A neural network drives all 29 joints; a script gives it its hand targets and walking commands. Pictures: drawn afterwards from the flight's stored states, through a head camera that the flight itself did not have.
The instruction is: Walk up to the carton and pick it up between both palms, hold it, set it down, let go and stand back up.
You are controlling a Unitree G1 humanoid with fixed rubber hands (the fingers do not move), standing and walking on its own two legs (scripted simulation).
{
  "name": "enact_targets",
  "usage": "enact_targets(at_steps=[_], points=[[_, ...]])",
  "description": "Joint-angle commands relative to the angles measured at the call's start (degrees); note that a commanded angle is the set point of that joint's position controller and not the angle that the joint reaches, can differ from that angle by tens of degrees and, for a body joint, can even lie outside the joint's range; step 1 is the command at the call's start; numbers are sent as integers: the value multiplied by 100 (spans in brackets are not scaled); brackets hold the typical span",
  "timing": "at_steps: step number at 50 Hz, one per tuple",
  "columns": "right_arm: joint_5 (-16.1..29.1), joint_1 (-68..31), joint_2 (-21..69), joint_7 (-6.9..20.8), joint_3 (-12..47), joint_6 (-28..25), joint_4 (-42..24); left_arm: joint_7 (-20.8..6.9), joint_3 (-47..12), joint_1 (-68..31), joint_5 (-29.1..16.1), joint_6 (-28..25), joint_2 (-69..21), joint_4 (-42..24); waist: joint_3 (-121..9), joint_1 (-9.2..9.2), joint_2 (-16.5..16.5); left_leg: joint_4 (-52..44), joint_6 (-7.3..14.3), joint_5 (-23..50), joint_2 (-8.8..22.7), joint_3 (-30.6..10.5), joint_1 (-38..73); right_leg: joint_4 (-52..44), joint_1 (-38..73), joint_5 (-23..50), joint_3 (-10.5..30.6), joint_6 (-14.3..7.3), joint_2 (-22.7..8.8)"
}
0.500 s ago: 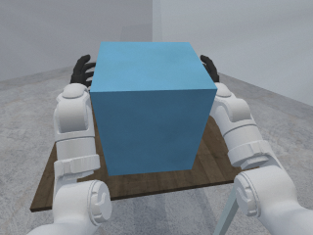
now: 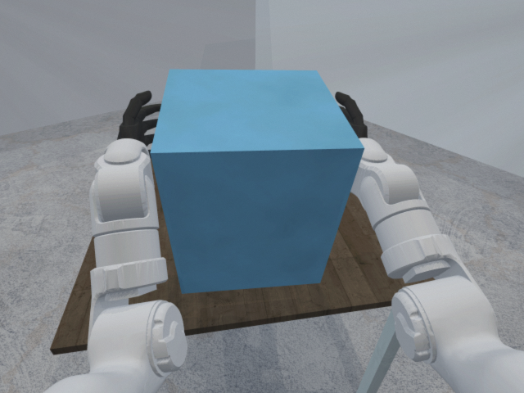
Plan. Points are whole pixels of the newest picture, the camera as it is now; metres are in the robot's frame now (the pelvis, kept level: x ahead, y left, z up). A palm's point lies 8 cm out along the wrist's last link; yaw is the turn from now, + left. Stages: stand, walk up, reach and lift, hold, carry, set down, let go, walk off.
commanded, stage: hold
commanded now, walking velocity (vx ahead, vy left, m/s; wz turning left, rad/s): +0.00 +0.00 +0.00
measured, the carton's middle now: (249, 182) +0.35 +0.01 +0.22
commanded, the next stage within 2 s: none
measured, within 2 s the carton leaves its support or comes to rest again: neither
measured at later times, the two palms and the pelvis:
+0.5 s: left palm (134, 147) +0.35 +0.17 +0.28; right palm (352, 145) +0.36 -0.14 +0.27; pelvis +0.00 +0.00 +0.00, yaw +0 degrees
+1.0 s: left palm (135, 149) +0.37 +0.17 +0.27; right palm (346, 146) +0.37 -0.13 +0.26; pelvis +0.00 +0.00 +0.00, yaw +0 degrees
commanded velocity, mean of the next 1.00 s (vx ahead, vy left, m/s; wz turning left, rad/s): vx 0.00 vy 0.00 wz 0.00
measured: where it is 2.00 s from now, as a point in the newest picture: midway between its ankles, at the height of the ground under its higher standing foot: outside the picture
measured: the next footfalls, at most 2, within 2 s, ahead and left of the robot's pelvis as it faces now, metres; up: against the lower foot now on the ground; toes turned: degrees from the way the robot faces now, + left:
none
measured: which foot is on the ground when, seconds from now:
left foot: down 0.00-1.00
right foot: down 0.00-1.00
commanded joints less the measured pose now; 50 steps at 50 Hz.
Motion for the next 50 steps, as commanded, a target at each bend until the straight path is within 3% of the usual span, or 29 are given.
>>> enact_targets(at_steps=[1,34,35,37,39,43,47,50], points=[[616,-4334,3124,571,1570,-198,-1530,-764,-2280,-3318,-925,-267,-3004,-247,-1361,-32,419,-92,-34,969,-369,58,679,-247,-262,937,89,358,309],[621,-4350,3121,576,1560,-191,-1535,-765,-2296,-3340,-934,-268,-3015,-248,-1347,-36,429,-96,-40,953,-364,56,659,-249,-279,910,92,352,311],[425,-4362,2922,581,1319,-31,-770,-804,-1910,-3394,-628,-196,-2698,575,-412,123,403,-331,78,113,-335,127,298,-399,-724,122,161,293,266],[327,-4458,3094,672,1229,-101,-861,-908,-1843,-3475,-584,-179,-2776,530,-550,149,387,-439,141,-165,-301,172,78,-350,-611,-42,169,224,282],[398,-4663,3188,689,1252,-209,-1138,-874,-2038,-3624,-811,-278,-3023,233,-1098,167,462,-347,104,120,-305,121,187,-275,-437,159,176,219,306],[724,-4775,3300,543,1656,-344,-1840,-643,-2567,-3604,-1262,-445,-3225,-321,-2243,-26,476,250,-49,1535,-392,41,1071,-171,-399,1334,142,376,370],[646,-4072,3115,469,1710,-161,-1395,-690,-2155,-3042,-920,-302,-2902,-114,-1488,-46,287,38,-6,1158,-418,105,871,-192,-275,1321,134,449,317],[614,-4119,3071,499,1616,-145,-1459,-807,-2199,-3081,-845,-215,-2899,-238,-1284,-5,390,-67,-43,1092,-383,73,668,-210,-184,1074,117,378,322]])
